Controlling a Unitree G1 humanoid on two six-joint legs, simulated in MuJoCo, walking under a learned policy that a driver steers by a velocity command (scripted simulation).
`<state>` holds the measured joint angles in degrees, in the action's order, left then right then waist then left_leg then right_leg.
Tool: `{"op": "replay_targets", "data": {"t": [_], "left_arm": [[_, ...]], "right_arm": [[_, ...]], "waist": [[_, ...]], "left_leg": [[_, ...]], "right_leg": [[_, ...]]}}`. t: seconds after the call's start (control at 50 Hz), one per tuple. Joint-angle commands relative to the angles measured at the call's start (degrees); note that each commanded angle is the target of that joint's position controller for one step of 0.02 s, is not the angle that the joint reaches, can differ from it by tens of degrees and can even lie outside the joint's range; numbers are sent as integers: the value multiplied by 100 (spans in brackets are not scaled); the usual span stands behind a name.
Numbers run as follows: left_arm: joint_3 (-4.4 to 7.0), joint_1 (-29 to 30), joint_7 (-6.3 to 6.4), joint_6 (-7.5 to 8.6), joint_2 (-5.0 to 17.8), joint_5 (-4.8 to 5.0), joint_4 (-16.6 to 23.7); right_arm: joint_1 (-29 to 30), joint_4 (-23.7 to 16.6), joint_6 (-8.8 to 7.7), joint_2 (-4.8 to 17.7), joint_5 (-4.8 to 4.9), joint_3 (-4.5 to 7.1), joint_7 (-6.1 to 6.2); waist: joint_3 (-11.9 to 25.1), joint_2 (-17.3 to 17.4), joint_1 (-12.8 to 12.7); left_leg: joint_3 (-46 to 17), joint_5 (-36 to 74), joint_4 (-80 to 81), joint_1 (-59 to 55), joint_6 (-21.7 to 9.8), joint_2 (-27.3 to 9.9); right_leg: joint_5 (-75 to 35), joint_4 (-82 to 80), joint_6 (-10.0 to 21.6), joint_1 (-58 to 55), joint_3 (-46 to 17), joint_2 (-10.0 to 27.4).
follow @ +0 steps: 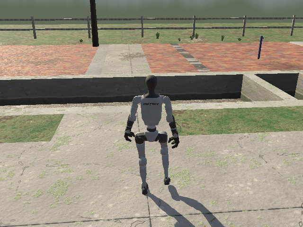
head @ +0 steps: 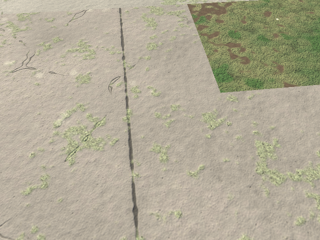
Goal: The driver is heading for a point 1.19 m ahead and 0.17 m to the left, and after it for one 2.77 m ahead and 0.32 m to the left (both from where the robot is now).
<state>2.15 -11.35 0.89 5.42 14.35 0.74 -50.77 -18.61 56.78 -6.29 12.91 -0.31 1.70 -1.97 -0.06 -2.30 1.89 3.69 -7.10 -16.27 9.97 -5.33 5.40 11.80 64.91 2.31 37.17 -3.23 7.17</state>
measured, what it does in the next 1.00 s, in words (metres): walks ahead: right foot, then left foot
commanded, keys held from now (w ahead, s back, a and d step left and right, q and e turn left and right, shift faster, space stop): w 1.00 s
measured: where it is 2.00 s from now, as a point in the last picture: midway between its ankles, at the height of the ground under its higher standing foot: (166, 180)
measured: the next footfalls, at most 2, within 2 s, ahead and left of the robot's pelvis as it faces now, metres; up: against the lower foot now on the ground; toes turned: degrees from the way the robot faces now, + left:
right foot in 0.30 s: +0.33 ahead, -0.17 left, +0.00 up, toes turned -2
left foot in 0.86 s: +0.65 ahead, +0.07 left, +0.00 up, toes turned +3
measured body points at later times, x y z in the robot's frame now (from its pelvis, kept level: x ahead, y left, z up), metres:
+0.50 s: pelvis +0.27 -0.08 +0.00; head +0.29 -0.10 +0.45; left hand +0.33 +0.18 -0.12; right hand +0.36 -0.35 -0.14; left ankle +0.27 +0.08 -0.66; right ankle +0.29 -0.16 -0.74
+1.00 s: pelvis +0.55 -0.01 -0.01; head +0.57 +0.00 +0.44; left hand +0.58 +0.25 -0.15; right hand +0.67 -0.27 -0.13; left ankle +0.61 +0.07 -0.74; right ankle +0.45 -0.16 -0.65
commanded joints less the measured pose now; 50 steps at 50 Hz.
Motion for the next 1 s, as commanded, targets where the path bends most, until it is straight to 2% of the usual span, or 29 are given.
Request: {"op": "replay_targets", "data": {"t": [0.02, 0.1, 0.2, 0.24, 0.26, 0.28, 0.3, 0.32, 0.34, 0.36, 0.38, 0.4, 0.42, 0.44, 0.48, 0.56, 0.64, 0.74, 0.8, 0.82, 0.84, 0.86, 0.88, 0.9, 0.92, 0.94, 0.96, 0.98, 1.0], "left_arm": [[66, -188, 37, -32, 239, -68, 244], [33, 718, -28, 28, 163, -21, 476], [11, 1438, -199, 81, 233, 57, 757], [45, 1342, -261, 133, 351, 58, 800], [92, 1071, -273, 157, 446, 54, 750], [199, 446, -261, 171, 621, 41, 570], [361, -667, -220, 185, 978, 25, 256], [519, -1582, -190, 158, 1651, -93, 111], [458, -1776, -225, 128, 1425, -71, 24], [319, -1345, -233, 143, 986, -36, 101], [238, -802, -228, 133, 740, -30, 238], [175, -362, -256, 126, 574, -49, 306], [130, -155, -280, 139, 422, -76, 326], [112, -125, -302, 141, 360, -102, 276], [144, -338, -294, 173, 459, -100, 124], [189, -734, -165, 127, 639, -95, -76], [191, -1043, -86, 81, 719, -42, -212], [227, -1473, -45, -21, 767, 10, -485], [280, -1381, -7, -97, 858, 28, -524], [297, -1268, -3, -119, 916, 24, -500], [291, -1136, -3, -151, 913, 14, -472], [232, -1075, -6, -168, 775, -28, -410], [97, -1486, -39, -110, 367, -100, -292], [-54, -1863, -92, 37, -100, -64, -378], [111, -1346, -117, 147, 534, 110, -312], [162, -834, -112, 205, 747, 190, -125], [183, -567, -66, 203, 736, 128, -81], [223, -548, -31, 146, 652, 56, -79], [225, -704, -25, 60, 509, 38, -110]], "right_arm": [[225, -320, -93, 761, 10, 123, 114], [-225, -225, -21, 918, 98, 150, 194], [-652, -30, 94, 970, 147, 179, 205], [-609, -16, 153, 1038, 152, 214, 220], [-509, -34, 184, 1083, 151, 227, 224], [-384, -71, 214, 1050, 134, 208, 224], [-322, -156, 221, 853, 65, 129, 221], [-741, -325, 128, 321, -4, -46, 191], [-955, -240, -26, 174, 108, -107, 156], [-504, -322, -125, 833, 244, 55, 133], [-47, -459, -156, 946, 287, 88, 137], [172, -488, -126, 866, 221, 102, 171], [188, -488, -50, 812, 144, 146, 203], [76, -461, 35, 672, 129, 142, 207], [-14, -443, 145, 496, 113, 137, 220], [804, -742, 171, 492, 54, 172, 230], [1622, -964, 127, 377, 84, 130, 164], [2364, -1247, 67, 399, 146, 93, 26], [2294, -1312, 5, 524, 154, 128, -63], [2005, -1249, -11, 639, 151, 184, -64], [1378, -1066, -16, 803, 140, 287, -45], [331, -743, -9, 1105, 130, 438, -1], [-601, -574, 10, 1629, 11, 569, 51], [-800, -503, 34, 1607, 40, 526, 18], [-544, -521, 19, 1164, 102, 401, 21], [31, -646, 13, 977, 125, 337, 35], [496, -737, 8, 820, 77, 283, 24], [734, -761, -9, 661, 15, 237, 1], [796, -724, -22, 550, -30, 205, -19]], "waist": [[-305, 436, -266], [-308, 453, 60], [-467, 543, 282], [-405, 613, 146], [-267, 677, -39], [83, 658, -387], [812, 460, -826], [1759, -743, -864], [2258, -1489, -809], [1493, -914, -773], [933, -543, -624], [533, -124, -438], [321, -136, -263], [239, -224, -140], [132, -185, -43], [-109, -62, -174], [-283, -102, -414], [-554, -112, -607], [-442, -192, -429], [-242, -283, -248], [136, -308, 104], [780, -180, 535], [1703, 784, 558], [2343, 1841, 401], [1759, 1352, 476], [980, 1053, 334], [587, 572, 144], [333, 534, -61], [301, 664, -225]], "left_leg": [[-1243, 380, 1159, 536, -986, -1627], [-951, 469, 1062, 65, -725, -1528], [-1029, 327, 664, -817, -645, -1860], [-1106, 572, 364, -1077, -558, -2004], [-1073, 1128, 61, -1099, -492, -1994], [-875, 2082, -672, -1018, -370, -1774], [-569, 2274, -2046, -401, -185, -1420], [-108, 414, -4377, 1696, 216, -654], [-716, -2425, -5590, 3001, 295, -175], [-1067, -2199, -6099, 3541, 167, -576], [-913, -1643, -5989, 3537, 93, -894], [-791, -1183, -5625, 3282, 126, -1121], [-801, -885, -5239, 2970, 151, -1296], [-778, -708, -5061, 2674, 185, -1351], [-692, -484, -4831, 2607, 265, -1357], [-664, 459, -3695, 3256, 417, -1376], [-475, 1328, -2367, 3030, 414, -1190], [-440, 1067, -1606, 3187, 287, -1062], [-344, 472, -1353, 2765, 91, -927], [-207, 304, -1311, 2214, 7, -764], [-21, 296, -1227, 1294, -113, -547], [-148, 453, -1327, -223, -308, -629], [-2103, 213, -1362, -2495, -962, -2046], [-4392, -667, -412, -3479, -1484, -2844], [-4138, -1122, -171, -3031, -1194, -2634], [-3290, -795, -37, -2118, -959, -2488], [-2676, -282, 147, -1213, -848, -2284], [-2205, 95, 342, -548, -770, -2064], [-1921, 201, 525, -178, -733, -1911]], "right_leg": [[-874, -831, -157, 173, -18, 245], [-1735, -2433, -203, 6, 194, -9], [-1292, -3290, -103, 10, 251, -179], [-841, -3530, 58, -271, 290, -264], [-673, -3642, 149, -714, 397, -384], [-608, -3774, 279, -1569, 552, -577], [-747, -3663, 530, -3112, 279, -349], [-539, -3775, 1285, -5419, -1895, 1134], [159, -4702, 1778, -6130, -3915, 1701], [361, -4789, 1469, -5508, -3347, 1501], [2, -4859, 1238, -4688, -2431, 1274], [-477, -5079, 1123, -3872, -1797, 1004], [-746, -5281, 1011, -3352, -1347, 763], [-887, -5451, 976, -3026, -1086, 626], [-1453, -5621, 1063, -2803, -729, 528], [-1923, -5770, 1058, -3039, -379, 510], [-1566, -5889, 895, -3150, -62, 371], [-1489, -5643, 866, -3981, -83, 681], [-2165, -5219, 751, -4319, -89, 838], [-2985, -4894, 689, -4310, -34, 800], [-3909, -4174, 584, -4184, 133, 613], [-3901, -2940, 406, -3557, 355, 287], [-1902, -738, 80, -1568, 630, -343], [2096, 632, -76, -93, 4, -1126], [2025, 1219, 53, 510, -453, -768], [1449, 1140, 139, 715, -230, -451], [889, 847, 136, 437, -106, -172], [570, 536, 126, 100, -96, 10], [379, 348, 124, -253, -126, 122]]}}
Over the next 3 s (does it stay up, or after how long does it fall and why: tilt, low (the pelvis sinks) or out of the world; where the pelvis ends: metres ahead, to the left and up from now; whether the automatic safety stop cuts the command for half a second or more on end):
stays up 1.02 0.21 0.00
